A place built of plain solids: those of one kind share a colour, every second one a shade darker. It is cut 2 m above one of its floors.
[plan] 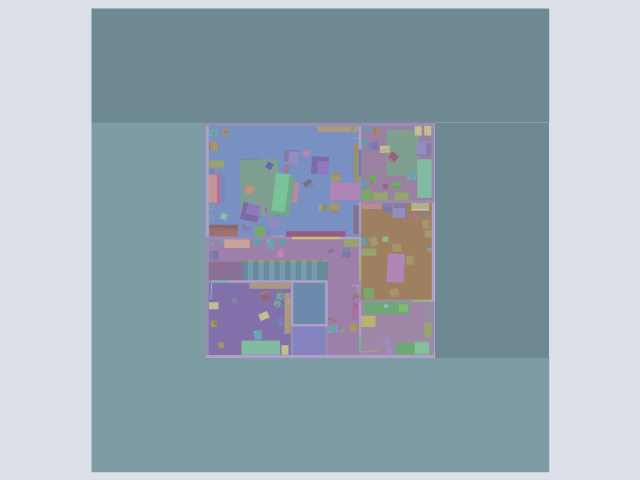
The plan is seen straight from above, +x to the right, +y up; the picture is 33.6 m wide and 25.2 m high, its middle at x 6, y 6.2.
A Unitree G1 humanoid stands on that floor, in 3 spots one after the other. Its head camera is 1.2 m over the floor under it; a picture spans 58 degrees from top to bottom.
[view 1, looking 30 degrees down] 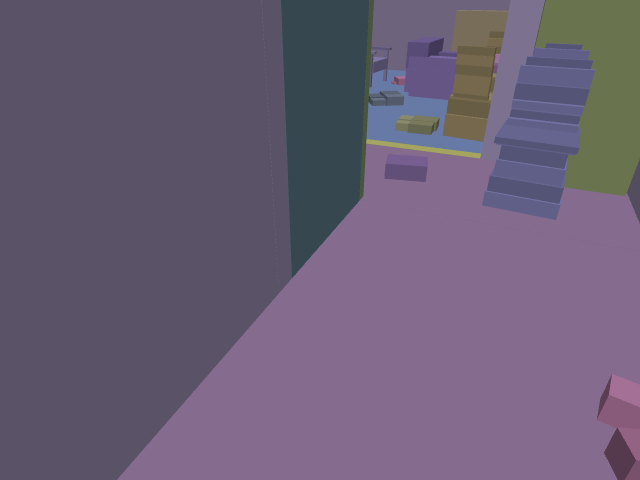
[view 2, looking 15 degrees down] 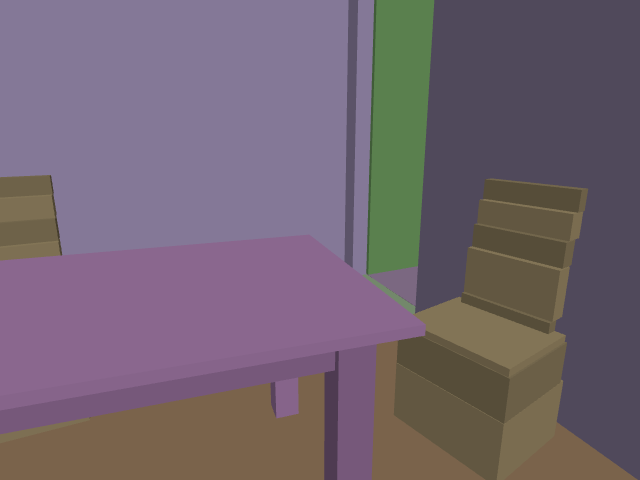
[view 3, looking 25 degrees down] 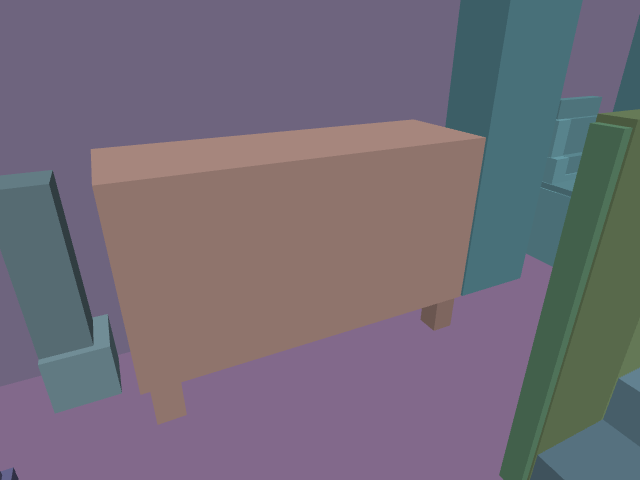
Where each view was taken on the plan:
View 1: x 7.23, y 2.58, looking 114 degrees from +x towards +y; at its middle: stair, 2.33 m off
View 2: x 8.72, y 4.58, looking -22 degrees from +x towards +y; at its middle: wall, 3.51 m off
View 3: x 1.03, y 4.58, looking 64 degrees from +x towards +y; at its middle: sideboard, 1.48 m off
